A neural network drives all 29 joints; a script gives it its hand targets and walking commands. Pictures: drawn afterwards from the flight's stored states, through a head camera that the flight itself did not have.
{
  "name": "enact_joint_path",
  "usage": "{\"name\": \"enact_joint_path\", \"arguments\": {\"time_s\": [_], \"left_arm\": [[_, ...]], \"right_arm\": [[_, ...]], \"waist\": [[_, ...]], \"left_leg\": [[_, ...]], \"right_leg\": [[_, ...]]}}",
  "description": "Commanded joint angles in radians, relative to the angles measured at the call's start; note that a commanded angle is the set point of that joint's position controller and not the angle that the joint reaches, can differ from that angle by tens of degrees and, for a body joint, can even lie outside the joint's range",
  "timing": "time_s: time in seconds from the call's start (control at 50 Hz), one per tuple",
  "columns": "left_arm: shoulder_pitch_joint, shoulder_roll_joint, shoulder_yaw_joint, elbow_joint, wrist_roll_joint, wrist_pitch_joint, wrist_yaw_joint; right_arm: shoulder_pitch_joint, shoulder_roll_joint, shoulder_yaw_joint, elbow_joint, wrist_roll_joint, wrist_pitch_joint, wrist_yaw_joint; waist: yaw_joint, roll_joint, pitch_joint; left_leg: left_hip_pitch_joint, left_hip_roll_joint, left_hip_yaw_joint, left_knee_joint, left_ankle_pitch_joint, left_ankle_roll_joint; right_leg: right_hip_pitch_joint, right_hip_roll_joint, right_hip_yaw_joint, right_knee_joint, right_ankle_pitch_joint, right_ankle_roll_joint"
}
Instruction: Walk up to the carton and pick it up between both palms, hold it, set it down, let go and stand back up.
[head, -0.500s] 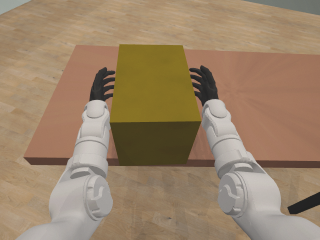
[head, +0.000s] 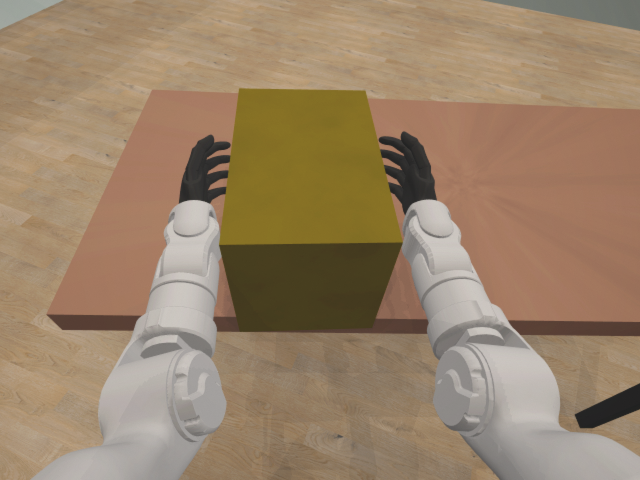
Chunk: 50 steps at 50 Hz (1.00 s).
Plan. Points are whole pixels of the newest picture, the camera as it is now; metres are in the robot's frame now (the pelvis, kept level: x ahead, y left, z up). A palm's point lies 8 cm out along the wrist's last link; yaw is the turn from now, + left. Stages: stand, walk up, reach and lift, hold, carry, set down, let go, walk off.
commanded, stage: reach and lift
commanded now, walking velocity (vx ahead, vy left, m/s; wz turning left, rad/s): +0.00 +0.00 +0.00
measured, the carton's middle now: (304, 206) +0.45 +0.02 +0.08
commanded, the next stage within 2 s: none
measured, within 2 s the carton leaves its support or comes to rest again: leaves its support in 0.56 s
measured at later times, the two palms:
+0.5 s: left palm (199, 202) +0.42 +0.15 +0.12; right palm (418, 201) +0.42 -0.12 +0.13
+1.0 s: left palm (195, 216) +0.39 +0.15 +0.13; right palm (427, 211) +0.39 -0.12 +0.14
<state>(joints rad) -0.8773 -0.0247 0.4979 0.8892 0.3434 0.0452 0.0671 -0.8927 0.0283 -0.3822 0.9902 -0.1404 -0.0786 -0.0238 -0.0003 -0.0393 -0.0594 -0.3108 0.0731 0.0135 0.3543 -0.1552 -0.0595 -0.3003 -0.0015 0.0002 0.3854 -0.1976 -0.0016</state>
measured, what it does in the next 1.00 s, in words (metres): stands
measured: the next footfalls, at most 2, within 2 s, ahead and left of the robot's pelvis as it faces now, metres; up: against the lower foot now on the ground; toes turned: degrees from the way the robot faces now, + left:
none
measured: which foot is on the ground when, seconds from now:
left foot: down 0.00-1.00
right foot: down 0.00-1.00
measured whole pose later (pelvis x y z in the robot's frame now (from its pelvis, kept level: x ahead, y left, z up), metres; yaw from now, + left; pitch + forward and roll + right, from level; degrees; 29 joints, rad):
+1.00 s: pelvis -0.03 +0.00 +0.00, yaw +0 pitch +4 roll +0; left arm -0.85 -0.05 0.46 0.89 0.32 0.07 0.13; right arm -0.86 0.03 -0.36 1.04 -0.16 -0.16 -0.10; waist 0.00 -0.04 -0.10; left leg -0.31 0.07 0.01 0.35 -0.12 -0.06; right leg -0.30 0.00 0.00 0.38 -0.16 0.00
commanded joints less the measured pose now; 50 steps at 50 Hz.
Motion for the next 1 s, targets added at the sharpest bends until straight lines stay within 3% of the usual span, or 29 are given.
{"name": "enact_joint_path", "arguments": {"time_s": [0.0,0.06,0.1,0.12,0.14,0.18,0.2,0.22,0.24,0.26,0.32,0.34,0.38,0.4,0.42,0.44,0.48,0.52,0.54,0.58,0.66,0.68,0.72,0.74,0.76,0.86,0.9,0.92,0.98], "left_arm": [[-0.391,-0.511,-0.184,-0.055,0.021,0.03,-0.111],[-0.429,-0.503,-0.191,-0.067,0.021,0.014,-0.106],[-0.459,-0.5,-0.171,-0.057,0.031,0.005,-0.098],[-0.438,-0.524,-0.183,-0.042,0.029,0.007,-0.095],[-0.437,-0.523,-0.197,-0.066,0.034,-0.003,-0.094],[-0.466,-0.531,-0.238,-0.075,0.004,-0.018,-0.093],[-0.44,-0.53,-0.208,-0.06,0.019,-0.024,-0.096],[-0.457,-0.552,-0.219,-0.05,0.026,-0.023,-0.093],[-0.451,-0.567,-0.252,-0.086,0.015,-0.033,-0.088],[-0.435,-0.537,-0.218,-0.034,0.033,-0.025,-0.089],[-0.505,-0.575,-0.284,-0.107,0.001,-0.07,-0.072],[-0.517,-0.566,-0.261,-0.063,0.017,-0.069,-0.071],[-0.492,-0.561,-0.256,-0.066,0.02,-0.074,-0.073],[-0.495,-0.579,-0.271,-0.081,0.011,-0.072,-0.073],[-0.478,-0.574,-0.269,-0.083,0.022,-0.075,-0.074],[-0.525,-0.603,-0.319,-0.141,-0.013,-0.088,-0.065],[-0.532,-0.587,-0.282,-0.063,0.002,-0.092,-0.068],[-0.531,-0.595,-0.318,-0.105,-0.007,-0.096,-0.067],[-0.535,-0.598,-0.333,-0.111,-0.017,-0.091,-0.065],[-0.56,-0.604,-0.342,-0.102,-0.012,-0.09,-0.059],[-0.657,-0.604,-0.376,-0.17,-0.036,-0.096,-0.047],[-0.601,-0.589,-0.329,-0.101,-0.013,-0.079,-0.051],[-0.626,-0.567,-0.33,-0.095,-0.01,-0.05,-0.063],[-0.647,-0.583,-0.353,-0.112,-0.032,-0.051,-0.064],[-0.71,-0.591,-0.368,-0.172,-0.041,-0.057,-0.051],[-0.718,-0.59,-0.376,-0.121,-0.057,-0.032,-0.048],[-0.78,-0.612,-0.429,-0.181,-0.08,-0.02,-0.044],[-0.762,-0.597,-0.404,-0.143,-0.079,-0.014,-0.039],[-0.775,-0.56,-0.383,-0.105,-0.079,0.012,-0.051]], "right_arm": [[-0.435,0.529,0.223,-0.067,-0.097,-0.019,0.111],[-0.452,0.527,0.194,-0.073,-0.13,-0.029,0.107],[-0.472,0.518,0.195,-0.042,-0.138,-0.035,0.118],[-0.491,0.511,0.189,-0.066,-0.152,-0.045,0.116],[-0.476,0.515,0.197,-0.042,-0.152,-0.053,0.113],[-0.501,0.521,0.21,-0.059,-0.137,-0.08,0.106],[-0.469,0.532,0.232,-0.041,-0.138,-0.083,0.109],[-0.501,0.533,0.22,-0.043,-0.156,-0.091,0.104],[-0.51,0.526,0.234,-0.059,-0.136,-0.112,0.105],[-0.489,0.504,0.206,-0.02,-0.162,-0.099,0.104],[-0.526,0.529,0.242,-0.052,-0.147,-0.151,0.102],[-0.557,0.518,0.254,-0.032,-0.151,-0.154,0.105],[-0.534,0.534,0.271,-0.042,-0.155,-0.168,0.097],[-0.55,0.52,0.27,-0.036,-0.152,-0.167,0.095],[-0.53,0.528,0.284,-0.031,-0.142,-0.173,0.091],[-0.589,0.522,0.296,-0.092,-0.14,-0.201,0.088],[-0.575,0.523,0.286,-0.038,-0.156,-0.187,0.084],[-0.59,0.518,0.288,-0.074,-0.148,-0.204,0.08],[-0.527,0.512,0.3,-0.014,-0.137,-0.192,0.073],[-0.569,0.506,0.329,-0.032,-0.127,-0.197,0.082],[-0.602,0.485,0.293,-0.024,-0.118,-0.204,0.075],[-0.607,0.479,0.305,-0.01,-0.105,-0.185,0.071],[-0.594,0.48,0.269,0.018,-0.108,-0.151,0.069],[-0.594,0.503,0.308,0.015,-0.1,-0.154,0.07],[-0.634,0.503,0.286,-0.007,-0.092,-0.161,0.072],[-0.642,0.503,0.324,0.013,-0.07,-0.136,0.071],[-0.684,0.494,0.322,-0.018,-0.058,-0.13,0.072],[-0.694,0.482,0.32,0.008,-0.048,-0.116,0.071],[-0.676,0.491,0.303,0.028,-0.049,-0.081,0.06]], "waist": [[0.074,0.041,-0.456],[0.056,0.038,-0.496],[0.076,0.051,-0.486],[0.051,0.036,-0.479],[0.078,0.053,-0.491],[0.048,0.035,-0.54],[0.073,0.048,-0.532],[0.049,0.04,-0.534],[0.054,0.073,-0.56],[0.047,0.045,-0.499],[0.046,0.062,-0.622],[0.075,0.061,-0.588],[0.079,0.018,-0.57],[0.055,0.023,-0.58],[0.076,0.017,-0.569],[0.064,0.055,-0.66],[0.07,0.005,-0.6],[0.067,0.026,-0.649],[0.033,0.024,-0.633],[0.064,0.054,-0.653],[0.034,0.078,-0.663],[0.062,0.06,-0.609],[0.036,0.036,-0.55],[0.065,0.036,-0.597],[0.04,0.052,-0.612],[0.049,0.022,-0.623],[0.025,0.058,-0.691],[0.042,0.03,-0.633],[0.032,0.018,-0.557]], "left_leg": [[0.189,-0.081,0.13,-0.026,0.326,0.038],[0.175,-0.082,0.124,-0.035,0.281,0.041],[0.192,-0.077,0.127,-0.029,0.286,0.041],[0.205,-0.077,0.118,-0.028,0.312,0.038],[0.209,-0.077,0.126,-0.027,0.311,0.036],[0.226,-0.071,0.12,0.003,0.381,0.029],[0.221,-0.078,0.124,-0.009,0.373,0.031],[0.198,-0.075,0.11,-0.006,0.372,0.033],[0.228,-0.074,0.12,0.0,0.401,0.018],[0.222,-0.07,0.118,-0.014,0.365,0.03],[0.257,-0.066,0.118,0.015,0.444,0.015],[0.249,-0.064,0.114,0.01,0.42,0.019],[0.234,-0.07,0.124,0.006,0.412,0.028],[0.23,-0.068,0.112,0.004,0.416,0.026],[0.261,-0.068,0.115,-0.008,0.41,0.032],[0.268,-0.063,0.111,0.027,0.482,0.013],[0.231,-0.069,0.113,-0.009,0.375,0.039],[0.263,-0.068,0.112,0.011,0.429,0.022],[0.289,-0.066,0.099,0.01,0.436,0.021],[0.312,-0.064,0.1,0.018,0.44,0.014],[0.33,-0.062,0.102,0.014,0.401,0.008],[0.29,-0.066,0.1,0.007,0.354,0.019],[0.264,-0.072,0.105,-0.026,0.27,0.036],[0.274,-0.07,0.106,-0.018,0.289,0.031],[0.287,-0.068,0.102,-0.01,0.33,0.016],[0.291,-0.074,0.083,-0.019,0.27,0.031],[0.316,-0.067,0.076,-0.002,0.292,0.011],[0.296,-0.067,0.079,-0.014,0.262,0.02],[0.254,-0.079,0.078,-0.046,0.129,0.041]], "right_leg": [[0.32,0.02,-0.066,-0.016,0.61,0.069],[0.298,0.024,-0.069,-0.021,0.562,0.074],[0.285,0.019,-0.08,-0.026,0.522,0.068],[0.272,0.033,-0.091,-0.03,0.532,0.062],[0.278,0.031,-0.087,-0.029,0.515,0.063],[0.276,0.034,-0.085,-0.017,0.633,0.059],[0.301,0.026,-0.079,-0.026,0.63,0.064],[0.299,0.028,-0.086,-0.018,0.644,0.063],[0.309,0.027,-0.099,-0.013,0.671,0.064],[0.286,0.029,-0.095,-0.031,0.612,0.056],[0.272,0.038,-0.101,-0.019,0.654,0.052],[0.254,0.042,-0.105,-0.027,0.599,0.046],[0.314,0.035,-0.096,-0.022,0.652,0.053],[0.308,0.038,-0.107,-0.023,0.665,0.051],[0.307,0.042,-0.102,-0.034,0.632,0.057],[0.308,0.037,-0.108,-0.014,0.701,0.044],[0.3,0.036,-0.098,-0.042,0.585,0.052],[0.299,0.04,-0.106,-0.036,0.638,0.05],[0.305,0.04,-0.109,-0.043,0.643,0.044],[0.272,0.048,-0.105,-0.052,0.564,0.037],[0.237,0.038,-0.11,-0.068,0.514,0.035],[0.248,0.037,-0.1,-0.069,0.476,0.029],[0.27,0.031,-0.094,-0.087,0.433,0.033],[0.273,0.041,-0.09,-0.078,0.436,0.041],[0.256,0.041,-0.106,-0.073,0.457,0.036],[0.252,0.043,-0.091,-0.088,0.395,0.035],[0.229,0.05,-0.1,-0.081,0.39,0.036],[0.206,0.049,-0.099,-0.088,0.355,0.038],[0.23,0.032,-0.086,-0.107,0.274,0.044]]}}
